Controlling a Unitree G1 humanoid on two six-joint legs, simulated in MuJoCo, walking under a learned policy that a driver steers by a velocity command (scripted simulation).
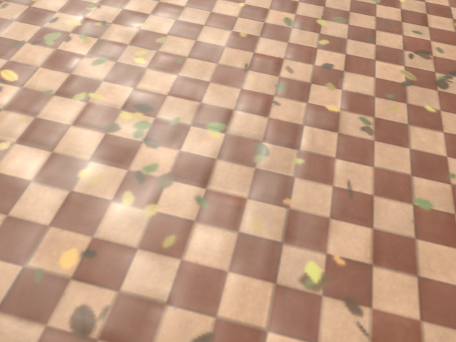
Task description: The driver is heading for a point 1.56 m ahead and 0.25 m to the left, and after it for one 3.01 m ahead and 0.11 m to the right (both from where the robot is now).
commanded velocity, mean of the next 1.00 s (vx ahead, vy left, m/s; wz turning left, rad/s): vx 0.41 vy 0.00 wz -0.04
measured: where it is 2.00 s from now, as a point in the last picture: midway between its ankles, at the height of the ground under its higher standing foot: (214, 203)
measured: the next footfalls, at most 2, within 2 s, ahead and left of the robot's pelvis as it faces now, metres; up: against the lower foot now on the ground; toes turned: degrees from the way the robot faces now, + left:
right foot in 0.18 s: -0.01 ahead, -0.11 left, +0.00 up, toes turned +2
left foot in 0.60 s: +0.34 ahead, +0.10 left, +0.00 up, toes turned +3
